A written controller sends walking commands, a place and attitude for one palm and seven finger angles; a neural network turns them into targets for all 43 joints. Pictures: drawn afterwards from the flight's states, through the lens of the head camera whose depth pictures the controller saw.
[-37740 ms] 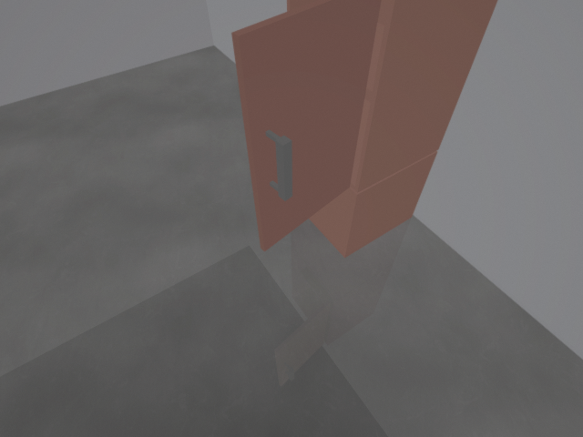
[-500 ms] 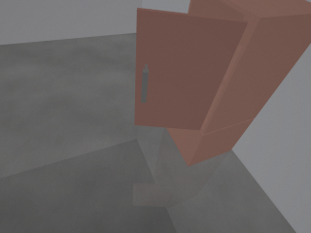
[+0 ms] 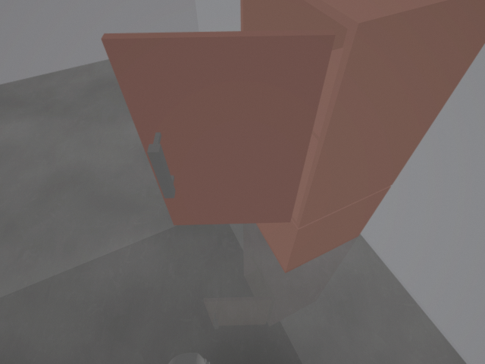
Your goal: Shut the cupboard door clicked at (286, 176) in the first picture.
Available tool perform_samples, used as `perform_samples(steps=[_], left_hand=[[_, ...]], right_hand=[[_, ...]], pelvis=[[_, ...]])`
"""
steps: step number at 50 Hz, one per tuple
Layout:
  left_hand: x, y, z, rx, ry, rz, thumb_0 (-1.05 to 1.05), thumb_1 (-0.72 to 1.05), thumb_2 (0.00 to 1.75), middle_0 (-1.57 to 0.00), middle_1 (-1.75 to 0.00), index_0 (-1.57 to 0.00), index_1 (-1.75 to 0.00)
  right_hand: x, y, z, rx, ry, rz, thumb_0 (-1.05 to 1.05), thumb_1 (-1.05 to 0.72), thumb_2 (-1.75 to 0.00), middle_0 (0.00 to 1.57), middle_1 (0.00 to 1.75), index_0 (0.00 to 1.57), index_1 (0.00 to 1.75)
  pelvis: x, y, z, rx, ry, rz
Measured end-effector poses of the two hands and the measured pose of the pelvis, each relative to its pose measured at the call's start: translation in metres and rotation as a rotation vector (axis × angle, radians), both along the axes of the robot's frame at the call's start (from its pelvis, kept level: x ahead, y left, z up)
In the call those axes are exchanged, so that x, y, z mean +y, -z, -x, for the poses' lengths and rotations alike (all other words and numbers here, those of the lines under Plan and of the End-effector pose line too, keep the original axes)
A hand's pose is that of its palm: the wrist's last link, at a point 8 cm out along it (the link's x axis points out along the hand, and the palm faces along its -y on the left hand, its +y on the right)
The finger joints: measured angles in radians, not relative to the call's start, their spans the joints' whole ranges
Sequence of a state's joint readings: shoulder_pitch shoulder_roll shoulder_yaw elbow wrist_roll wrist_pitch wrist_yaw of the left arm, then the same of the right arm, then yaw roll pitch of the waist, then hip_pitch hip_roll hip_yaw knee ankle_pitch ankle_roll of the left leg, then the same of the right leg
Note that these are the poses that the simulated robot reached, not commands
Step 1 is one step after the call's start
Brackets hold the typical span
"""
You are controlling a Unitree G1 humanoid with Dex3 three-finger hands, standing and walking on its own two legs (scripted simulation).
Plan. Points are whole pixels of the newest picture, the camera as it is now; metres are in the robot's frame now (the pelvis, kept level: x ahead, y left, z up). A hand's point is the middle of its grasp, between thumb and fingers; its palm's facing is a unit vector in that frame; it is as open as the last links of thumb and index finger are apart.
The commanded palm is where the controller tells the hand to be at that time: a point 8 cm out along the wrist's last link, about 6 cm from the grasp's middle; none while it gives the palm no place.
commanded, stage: come to a stop and stand still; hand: left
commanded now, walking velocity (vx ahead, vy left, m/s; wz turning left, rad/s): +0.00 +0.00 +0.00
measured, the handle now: (164, 166) +0.52 +0.20 -0.03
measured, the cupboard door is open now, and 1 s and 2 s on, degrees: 65 65 65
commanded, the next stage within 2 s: look again from close up in 1.94 s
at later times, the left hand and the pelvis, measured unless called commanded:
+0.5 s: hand out of the picture +0.07 +0.18 -0.17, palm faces +0.03 -0.97 -0.26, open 7.4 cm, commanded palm none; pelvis +0.06 -0.01 +0.00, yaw -1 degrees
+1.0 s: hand out of the picture +0.07 +0.27 -0.17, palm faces +0.00 -0.97 -0.23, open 7.4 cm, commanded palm none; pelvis -0.01 +0.08 -0.01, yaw -2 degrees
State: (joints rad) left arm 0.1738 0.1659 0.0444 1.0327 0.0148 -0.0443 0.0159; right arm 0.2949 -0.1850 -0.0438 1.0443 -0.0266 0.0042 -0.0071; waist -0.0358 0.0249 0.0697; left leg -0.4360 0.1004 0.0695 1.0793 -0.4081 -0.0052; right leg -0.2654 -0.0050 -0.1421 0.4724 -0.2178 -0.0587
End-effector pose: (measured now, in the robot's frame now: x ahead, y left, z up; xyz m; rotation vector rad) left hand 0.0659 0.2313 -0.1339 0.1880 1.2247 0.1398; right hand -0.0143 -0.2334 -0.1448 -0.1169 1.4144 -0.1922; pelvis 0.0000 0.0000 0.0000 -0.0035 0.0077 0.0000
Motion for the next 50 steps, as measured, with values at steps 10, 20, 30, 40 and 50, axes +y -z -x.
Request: perform_samples(steps=[10, 20, 30, 40, 50], left_hand=[[-0.023, 0.022, -0.001, 0.11, -0.09, 0.055, 0.0, 0.93, 0.9, -0.2, -0.3, -0.2, -0.3], [-0.019, 0.011, 0.0, 0.171, -0.078, -0.002, 0.01, 0.92, 0.9, -0.2, -0.3, -0.2, -0.3], [0.018, -0.001, -0.008, 0.134, -0.018, -0.063, 0.0, 0.91, 0.9, -0.2, -0.3, -0.2, -0.3], [0.068, 0.002, -0.047, -0.118, 0.015, -0.052, 0.0, 0.91, 0.9, -0.2, -0.3, -0.2, -0.3], [0.084, 0.0, 0.006, -0.084, 0.029, -0.011, 0.0, 0.91, 0.9, -0.2, -0.3, -0.2, -0.3]], right_hand=[[0.006, -0.011, -0.153, -0.235, -0.12, 0.013, 0.0, -0.91, -0.9, 0.2, 0.3, 0.2, 0.3], [0.001, 0.0, -0.174, -0.208, -0.106, -0.006, 0.0, -0.91, -0.9, 0.2, 0.3, 0.2, 0.3], [-0.005, -0.009, -0.127, -0.134, -0.025, 0.042, 0.0, -0.91, -0.9, 0.2, 0.3, 0.2, 0.3], [0.038, -0.012, -0.089, -0.244, -0.049, 0.071, 0.0, -0.91, -0.9, 0.2, 0.3, 0.2, 0.3], [0.078, -0.011, -0.049, -0.24, -0.053, 0.03, 0.0, -0.93, -0.9, 0.2, 0.3, 0.2, 0.3]], pelvis=[[-0.01, 0.004, -0.061, -0.022, -0.006, 0.015], [-0.013, 0.005, -0.063, -0.005, 0.017, -0.012], [0.008, -0.002, -0.053, -0.013, 0.05, -0.031], [0.051, 0.01, -0.027, -0.085, 0.042, 0.003], [0.079, 0.007, 0.006, -0.07, 0.035, 0.023]])
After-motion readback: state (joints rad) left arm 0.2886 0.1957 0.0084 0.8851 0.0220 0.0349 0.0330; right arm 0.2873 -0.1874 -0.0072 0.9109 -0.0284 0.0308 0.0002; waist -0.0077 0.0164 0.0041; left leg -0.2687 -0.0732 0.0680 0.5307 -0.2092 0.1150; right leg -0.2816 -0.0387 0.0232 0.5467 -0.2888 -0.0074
